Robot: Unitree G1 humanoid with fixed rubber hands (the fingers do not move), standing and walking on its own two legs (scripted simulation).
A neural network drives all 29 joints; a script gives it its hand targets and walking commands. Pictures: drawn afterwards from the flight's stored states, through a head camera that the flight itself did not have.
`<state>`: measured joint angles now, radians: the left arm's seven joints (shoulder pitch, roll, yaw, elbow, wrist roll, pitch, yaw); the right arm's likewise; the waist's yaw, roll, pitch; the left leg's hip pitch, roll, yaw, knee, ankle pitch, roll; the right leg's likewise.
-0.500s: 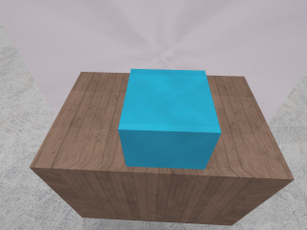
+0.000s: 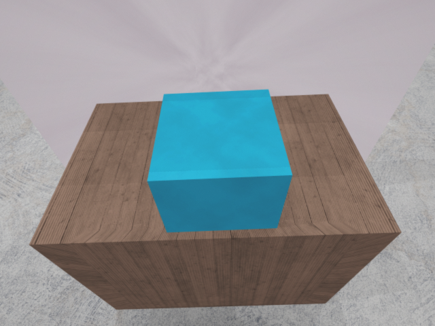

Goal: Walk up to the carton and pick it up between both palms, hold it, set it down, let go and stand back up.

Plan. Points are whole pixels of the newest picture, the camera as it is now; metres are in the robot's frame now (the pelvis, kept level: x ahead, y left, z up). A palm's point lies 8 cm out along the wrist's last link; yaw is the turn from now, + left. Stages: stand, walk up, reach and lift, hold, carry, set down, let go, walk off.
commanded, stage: walk up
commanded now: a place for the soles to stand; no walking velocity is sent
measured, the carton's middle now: (218, 159) +0.51 +0.00 -0.01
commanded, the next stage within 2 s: reach and lift in 0.38 s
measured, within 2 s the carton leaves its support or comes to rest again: neither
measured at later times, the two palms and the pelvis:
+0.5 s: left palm out of the picture +0.12 +0.26 -0.13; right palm out of the picture +0.07 -0.27 -0.15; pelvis -0.01 +0.00 -0.02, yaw +1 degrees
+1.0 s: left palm (86, 325) +0.17 +0.26 -0.08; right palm (342, 325) +0.16 -0.22 -0.11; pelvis +0.01 -0.02 -0.01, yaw +5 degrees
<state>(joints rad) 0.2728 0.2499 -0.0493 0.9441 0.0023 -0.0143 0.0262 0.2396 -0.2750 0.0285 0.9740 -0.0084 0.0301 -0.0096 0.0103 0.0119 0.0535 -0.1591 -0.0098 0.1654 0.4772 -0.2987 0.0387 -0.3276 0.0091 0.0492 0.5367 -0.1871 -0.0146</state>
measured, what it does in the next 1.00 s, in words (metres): stands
